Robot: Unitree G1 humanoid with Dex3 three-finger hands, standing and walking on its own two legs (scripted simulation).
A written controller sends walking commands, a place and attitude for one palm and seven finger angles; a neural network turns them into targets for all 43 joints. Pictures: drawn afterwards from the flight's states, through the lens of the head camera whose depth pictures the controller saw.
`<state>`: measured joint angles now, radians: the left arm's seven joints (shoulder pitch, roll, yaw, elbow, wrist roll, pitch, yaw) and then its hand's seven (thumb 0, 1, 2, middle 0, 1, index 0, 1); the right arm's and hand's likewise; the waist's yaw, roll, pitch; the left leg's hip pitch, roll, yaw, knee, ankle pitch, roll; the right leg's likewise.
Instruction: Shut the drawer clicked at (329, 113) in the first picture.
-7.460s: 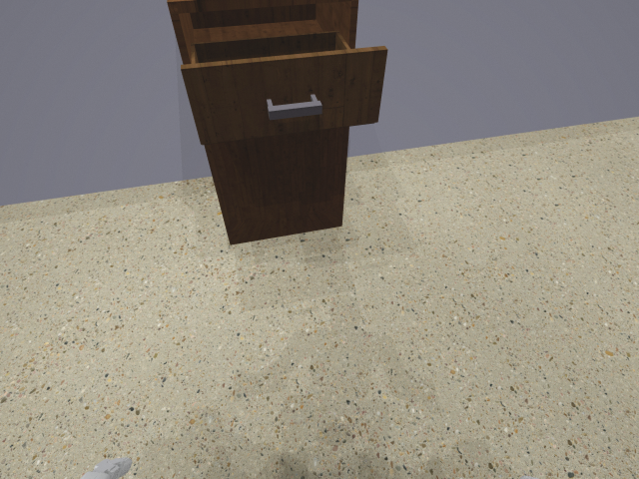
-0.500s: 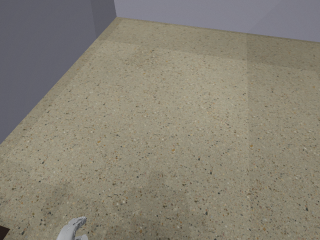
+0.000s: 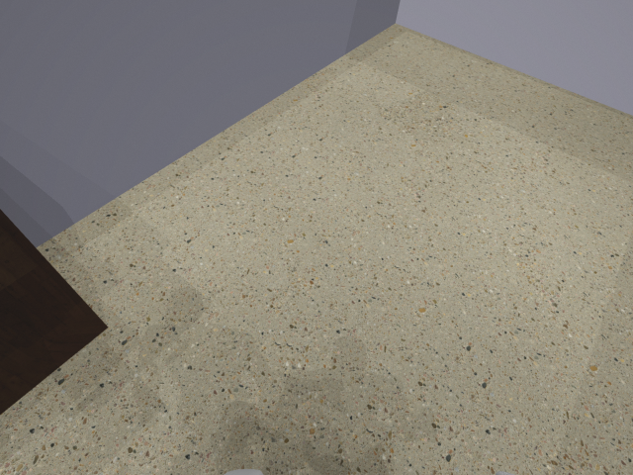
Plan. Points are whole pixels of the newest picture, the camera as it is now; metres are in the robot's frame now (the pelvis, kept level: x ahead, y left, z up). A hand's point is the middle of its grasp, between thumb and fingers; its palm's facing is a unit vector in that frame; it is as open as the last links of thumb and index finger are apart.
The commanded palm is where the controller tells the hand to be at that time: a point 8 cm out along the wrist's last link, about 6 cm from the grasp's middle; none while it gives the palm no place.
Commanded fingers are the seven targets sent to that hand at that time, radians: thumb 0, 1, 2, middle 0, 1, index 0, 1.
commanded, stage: turn to face it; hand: left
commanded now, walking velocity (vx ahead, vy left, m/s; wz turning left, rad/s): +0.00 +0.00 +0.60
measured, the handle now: out of the picture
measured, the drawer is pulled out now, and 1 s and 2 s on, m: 0.30 0.30 0.30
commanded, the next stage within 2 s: take the last steps up to it in 1.56 s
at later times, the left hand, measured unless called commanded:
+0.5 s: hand out of the picture +0.07 +0.23 -0.13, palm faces +0.27 -0.93 -0.26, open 7.4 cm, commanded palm none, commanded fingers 0.00 0.90 0.90 -0.20 -0.30 -0.20 -0.30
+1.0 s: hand out of the picture -0.12 +0.21 -0.17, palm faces +0.59 -0.77 -0.24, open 7.4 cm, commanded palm none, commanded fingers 0.00 0.90 0.90 -0.20 -0.30 -0.20 -0.30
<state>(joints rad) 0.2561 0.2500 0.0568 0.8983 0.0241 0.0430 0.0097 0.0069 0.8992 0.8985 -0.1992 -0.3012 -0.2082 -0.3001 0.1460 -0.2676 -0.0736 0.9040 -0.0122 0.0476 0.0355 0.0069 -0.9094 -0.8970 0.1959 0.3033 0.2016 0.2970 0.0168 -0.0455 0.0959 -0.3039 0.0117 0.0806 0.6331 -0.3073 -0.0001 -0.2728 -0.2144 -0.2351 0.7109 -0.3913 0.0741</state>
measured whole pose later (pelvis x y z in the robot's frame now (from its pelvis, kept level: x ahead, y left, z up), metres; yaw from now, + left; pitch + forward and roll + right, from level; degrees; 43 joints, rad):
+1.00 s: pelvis -0.03 +0.02 +0.00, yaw +36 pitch +1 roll +0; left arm 0.26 0.24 0.05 0.90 0.02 0.04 0.01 0.01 0.90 0.90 -0.20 -0.30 -0.21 -0.30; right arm 0.14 -0.27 -0.07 0.90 -0.01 0.05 0.03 0.01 -0.91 -0.90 0.20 0.30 0.20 0.30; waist 0.01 -0.04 0.10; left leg -0.30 0.01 0.07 0.63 -0.30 -0.02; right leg -0.25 -0.20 -0.21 0.70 -0.41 0.07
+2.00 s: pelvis -0.02 +0.02 +0.02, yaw +56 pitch -1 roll -1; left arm 0.42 0.16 0.04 1.08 0.03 -0.01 0.00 0.01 0.90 0.90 -0.20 -0.30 -0.21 -0.30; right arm 0.23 -0.20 -0.05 1.03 -0.02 0.01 0.01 0.01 -0.91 -0.90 0.20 0.30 0.20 0.30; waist 0.06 0.00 -0.01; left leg -0.20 0.05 0.08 0.55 -0.36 0.00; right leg -0.19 -0.05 -0.16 0.43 -0.23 -0.01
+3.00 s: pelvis +0.18 +0.18 +0.01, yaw +54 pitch -2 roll -1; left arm 0.31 0.11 0.01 1.12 0.02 -0.02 0.02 0.00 0.91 0.90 -0.19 -0.30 -0.20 -0.30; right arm 0.17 -0.16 -0.03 1.05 -0.01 -0.02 -0.03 0.00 -0.93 -0.90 0.20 0.30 0.20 0.30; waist 0.04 0.03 0.03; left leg -0.27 0.07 0.05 0.51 -0.19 -0.01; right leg -0.19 0.03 -0.19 0.47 -0.25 -0.07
